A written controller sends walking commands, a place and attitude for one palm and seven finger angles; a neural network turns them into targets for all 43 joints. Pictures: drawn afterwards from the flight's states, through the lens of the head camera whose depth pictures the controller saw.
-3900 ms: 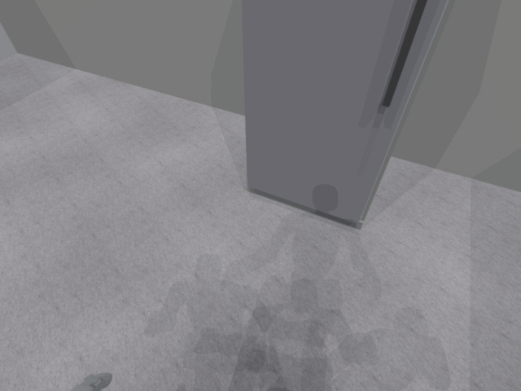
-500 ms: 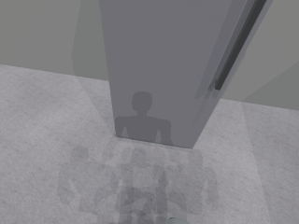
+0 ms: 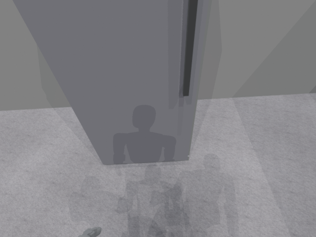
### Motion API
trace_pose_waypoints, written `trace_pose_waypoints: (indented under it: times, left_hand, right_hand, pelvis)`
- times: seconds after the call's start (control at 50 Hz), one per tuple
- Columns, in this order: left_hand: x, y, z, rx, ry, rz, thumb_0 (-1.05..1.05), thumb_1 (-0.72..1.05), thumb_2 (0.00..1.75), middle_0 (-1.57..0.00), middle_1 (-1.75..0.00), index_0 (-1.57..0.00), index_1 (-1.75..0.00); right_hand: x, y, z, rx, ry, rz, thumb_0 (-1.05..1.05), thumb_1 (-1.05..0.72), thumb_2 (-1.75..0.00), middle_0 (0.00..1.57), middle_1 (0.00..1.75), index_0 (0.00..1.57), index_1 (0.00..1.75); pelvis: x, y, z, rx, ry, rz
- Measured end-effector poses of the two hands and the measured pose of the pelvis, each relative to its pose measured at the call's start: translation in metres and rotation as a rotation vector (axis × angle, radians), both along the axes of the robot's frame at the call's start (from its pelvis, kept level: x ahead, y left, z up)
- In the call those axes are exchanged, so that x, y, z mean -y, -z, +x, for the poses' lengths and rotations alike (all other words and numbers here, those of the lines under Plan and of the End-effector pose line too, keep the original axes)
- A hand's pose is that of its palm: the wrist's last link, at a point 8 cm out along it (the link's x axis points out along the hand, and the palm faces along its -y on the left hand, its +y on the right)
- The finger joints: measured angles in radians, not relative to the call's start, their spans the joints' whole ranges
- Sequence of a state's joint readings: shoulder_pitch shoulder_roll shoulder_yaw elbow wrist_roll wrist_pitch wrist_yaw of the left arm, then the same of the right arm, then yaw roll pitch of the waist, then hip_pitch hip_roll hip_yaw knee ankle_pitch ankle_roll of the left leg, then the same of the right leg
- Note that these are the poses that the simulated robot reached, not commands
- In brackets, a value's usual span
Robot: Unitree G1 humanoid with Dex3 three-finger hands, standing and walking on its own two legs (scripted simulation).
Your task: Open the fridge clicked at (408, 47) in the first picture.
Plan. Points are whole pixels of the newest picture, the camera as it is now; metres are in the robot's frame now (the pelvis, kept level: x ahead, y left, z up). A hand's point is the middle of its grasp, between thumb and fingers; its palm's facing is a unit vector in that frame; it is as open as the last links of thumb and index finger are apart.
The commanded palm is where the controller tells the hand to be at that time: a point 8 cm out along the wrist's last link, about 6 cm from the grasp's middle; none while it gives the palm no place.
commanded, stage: take the last steps up to it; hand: right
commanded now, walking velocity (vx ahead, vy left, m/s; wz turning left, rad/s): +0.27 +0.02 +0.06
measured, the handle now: (189, 36) +0.66 -0.12 +0.19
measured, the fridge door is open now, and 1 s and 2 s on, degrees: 0 0 0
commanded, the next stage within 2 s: come to a stop and stand still in 0.34 s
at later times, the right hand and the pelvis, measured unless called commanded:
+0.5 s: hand (212, 192) +0.29 -0.17 -0.18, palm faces -0.05 +0.98 -0.17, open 7.3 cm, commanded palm none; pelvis +0.16 -0.01 -0.02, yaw +1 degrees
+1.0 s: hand (244, 217) +0.21 -0.26 -0.18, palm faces +0.04 +0.98 -0.18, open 7.3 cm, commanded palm none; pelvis +0.17 -0.06 +0.01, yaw +2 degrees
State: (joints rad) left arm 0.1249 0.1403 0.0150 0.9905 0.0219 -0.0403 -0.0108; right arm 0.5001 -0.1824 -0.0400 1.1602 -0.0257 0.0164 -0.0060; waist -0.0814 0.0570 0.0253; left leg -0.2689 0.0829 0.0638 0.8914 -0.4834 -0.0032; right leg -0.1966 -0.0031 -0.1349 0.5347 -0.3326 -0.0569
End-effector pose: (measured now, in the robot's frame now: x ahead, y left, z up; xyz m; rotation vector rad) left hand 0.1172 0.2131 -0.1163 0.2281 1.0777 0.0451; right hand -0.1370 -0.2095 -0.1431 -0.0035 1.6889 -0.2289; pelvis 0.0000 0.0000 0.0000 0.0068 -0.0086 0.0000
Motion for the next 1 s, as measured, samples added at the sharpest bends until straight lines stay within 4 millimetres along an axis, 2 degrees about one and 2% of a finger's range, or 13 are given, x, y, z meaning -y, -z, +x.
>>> trace_pose_waypoints:
  times: [0.06,0.14,0.22,0.3,0.36,0.42,0.46,0.52,0.58,0.68,0.72,0.84,1.0]
  left_hand:
    - [0.004,-0.004,-0.016,-0.024,-0.100,0.014,-0.02,0.92,0.90,-0.20,-0.30,-0.20,-0.30]
    - [-0.006,-0.007,-0.041,-0.108,-0.160,0.074,-0.03,0.95,0.90,-0.20,-0.30,-0.20,-0.30]
    - [-0.003,-0.002,-0.077,-0.255,-0.206,0.090,-0.02,0.94,0.90,-0.20,-0.30,-0.20,-0.30]
    - [0.010,0.004,-0.108,-0.401,-0.255,0.064,-0.01,0.92,0.90,-0.20,-0.30,-0.20,-0.30]
    - [0.023,0.009,-0.123,-0.498,-0.293,0.028,-0.01,0.92,0.90,-0.20,-0.30,-0.20,-0.30]
    - [0.033,0.016,-0.127,-0.581,-0.328,-0.014,0.00,0.91,0.90,-0.20,-0.30,-0.20,-0.30]
    - [0.037,0.023,-0.121,-0.622,-0.342,-0.042,0.00,0.91,0.90,-0.20,-0.30,-0.20,-0.30]
    - [0.035,0.028,-0.090,-0.608,-0.349,-0.061,0.00,0.90,0.90,-0.20,-0.30,-0.20,-0.30]
    - [0.031,0.030,-0.041,-0.523,-0.327,-0.063,0.01,0.90,0.90,-0.20,-0.30,-0.20,-0.30]
    - [0.029,0.034,0.044,-0.352,-0.260,-0.064,0.00,0.91,0.90,-0.20,-0.30,-0.20,-0.30]
    - [0.025,0.035,0.065,-0.329,-0.224,-0.022,0.02,0.93,0.90,-0.20,-0.30,-0.20,-0.30]
    - [0.022,0.026,0.103,-0.207,-0.200,0.060,0.03,0.95,0.90,-0.20,-0.30,-0.20,-0.30]
    - [0.039,-0.005,0.110,-0.131,-0.173,0.087,0.01,0.92,0.90,-0.20,-0.30,-0.20,-0.30]
  right_hand:
    - [0.020,0.002,0.048,0.068,-0.043,0.003,0.01,-0.91,-0.90,0.20,0.30,0.20,0.30]
    - [0.041,0.004,0.130,0.214,-0.094,-0.013,0.00,-0.91,-0.90,0.20,0.30,0.19,0.30]
    - [0.051,0.004,0.213,0.353,-0.132,-0.030,0.00,-0.92,-0.90,0.19,0.30,0.19,0.30]
    - [0.049,0.001,0.291,0.452,-0.183,-0.031,0.00,-0.92,-0.90,0.19,0.30,0.19,0.30]
    - [0.040,-0.001,0.343,0.502,-0.233,-0.030,0.00,-0.92,-0.90,0.19,0.30,0.19,0.30]
    - [0.027,0.001,0.389,0.539,-0.277,-0.031,0.00,-0.92,-0.90,0.19,0.30,0.19,0.30]
    - [0.020,0.005,0.411,0.569,-0.285,-0.039,0.00,-0.91,-0.90,0.19,0.30,0.19,0.30]
    - [0.013,0.005,0.419,0.568,-0.269,-0.041,0.00,-0.91,-0.90,0.20,0.30,0.20,0.30]
    - [0.010,0.002,0.411,0.507,-0.253,-0.044,0.00,-0.91,-0.90,0.20,0.30,0.20,0.30]
    - [0.031,-0.001,0.402,0.457,-0.211,-0.089,-0.02,-0.94,-0.90,0.20,0.30,0.20,0.30]
    - [0.041,0.000,0.397,0.442,-0.192,-0.093,-0.02,-0.94,-0.90,0.20,0.30,0.20,0.30]
    - [0.075,0.019,0.375,0.391,-0.145,-0.076,-0.01,-0.92,-0.90,0.20,0.30,0.20,0.30]
    - [0.095,0.010,0.340,0.316,-0.148,-0.054,0.00,-0.92,-0.90,0.20,0.30,0.20,0.30]
  pelvis:
    - [0.011,-0.006,0.016,0.004,-0.007,0.005]
    - [0.022,-0.010,0.038,0.007,-0.011,0.006]
    - [0.026,-0.009,0.061,0.009,-0.009,0.007]
    - [0.027,-0.005,0.087,0.011,-0.007,0.004]
    - [0.024,0.000,0.109,0.013,-0.012,0.003]
    - [0.018,0.008,0.133,0.013,-0.020,0.007]
    - [0.012,0.015,0.151,0.016,-0.019,0.001]
    - [0.008,0.014,0.167,0.026,-0.019,0.014]
    - [0.008,0.007,0.177,0.023,-0.015,0.017]
    - [0.016,0.003,0.184,0.010,-0.006,0.015]
    - [0.024,0.004,0.184,0.014,-0.002,0.018]
    - [0.051,0.013,0.183,0.030,-0.007,0.019]
    - [0.062,-0.006,0.171,-0.003,-0.036,0.037]
